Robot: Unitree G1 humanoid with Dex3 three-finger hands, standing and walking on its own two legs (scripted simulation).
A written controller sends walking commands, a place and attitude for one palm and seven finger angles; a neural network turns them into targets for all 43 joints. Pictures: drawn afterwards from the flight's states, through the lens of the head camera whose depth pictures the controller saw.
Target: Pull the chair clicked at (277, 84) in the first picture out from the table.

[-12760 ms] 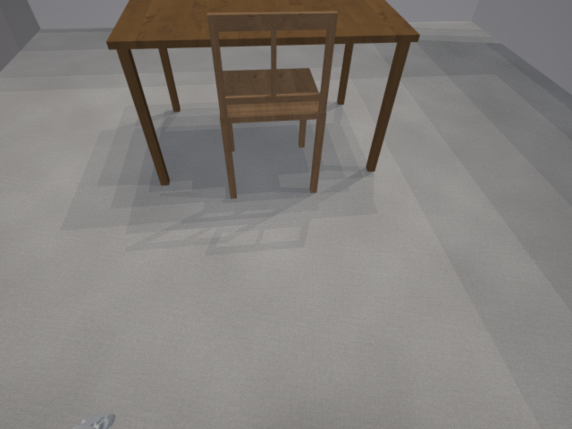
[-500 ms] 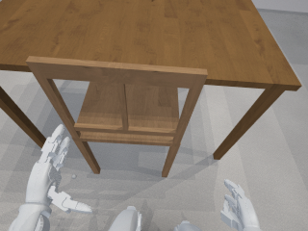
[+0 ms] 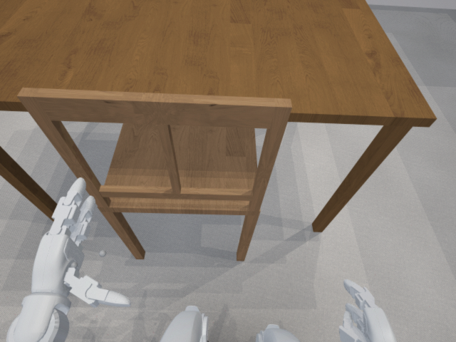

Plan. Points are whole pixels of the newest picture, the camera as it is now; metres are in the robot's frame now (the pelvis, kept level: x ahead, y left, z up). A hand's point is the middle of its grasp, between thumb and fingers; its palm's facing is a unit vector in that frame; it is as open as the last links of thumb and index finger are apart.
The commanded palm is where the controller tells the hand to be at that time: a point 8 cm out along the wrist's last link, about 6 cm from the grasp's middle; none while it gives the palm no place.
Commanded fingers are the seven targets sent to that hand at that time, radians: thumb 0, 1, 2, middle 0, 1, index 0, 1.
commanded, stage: raise the hand toward the chair's back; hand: left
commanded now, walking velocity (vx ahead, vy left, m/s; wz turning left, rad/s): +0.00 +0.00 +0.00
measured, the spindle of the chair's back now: (171, 161) +0.47 +0.15 -0.02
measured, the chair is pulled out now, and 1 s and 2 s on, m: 0.00 0.00 0.00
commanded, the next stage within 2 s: aim the fingers beside a spindle in 0.10 s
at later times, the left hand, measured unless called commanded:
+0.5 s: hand (134, 243) +0.27 +0.17 +0.04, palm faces +0.04 -1.00 -0.06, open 16.9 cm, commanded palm +0.24 +0.23 +0.04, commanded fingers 0.00 -0.50 0.30 -0.06 -0.08 -0.06 -0.08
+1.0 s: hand (143, 239) +0.28 +0.16 +0.01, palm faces +0.04 -1.00 -0.03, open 16.9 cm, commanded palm +0.26 +0.21 +0.02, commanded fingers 0.00 -0.50 0.30 -0.06 -0.08 -0.06 -0.08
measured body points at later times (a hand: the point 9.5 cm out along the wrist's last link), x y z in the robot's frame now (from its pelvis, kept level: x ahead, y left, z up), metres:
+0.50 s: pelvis +0.01 -0.03 +0.00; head +0.09 -0.02 +0.44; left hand +0.26 +0.22 +0.04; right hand +0.18 -0.27 -0.09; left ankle +0.05 +0.07 -0.66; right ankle -0.01 -0.12 -0.66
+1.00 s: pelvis +0.00 -0.02 -0.02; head +0.09 -0.02 +0.42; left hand +0.27 +0.22 +0.01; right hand +0.17 -0.27 -0.11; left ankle +0.05 +0.07 -0.66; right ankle -0.01 -0.12 -0.66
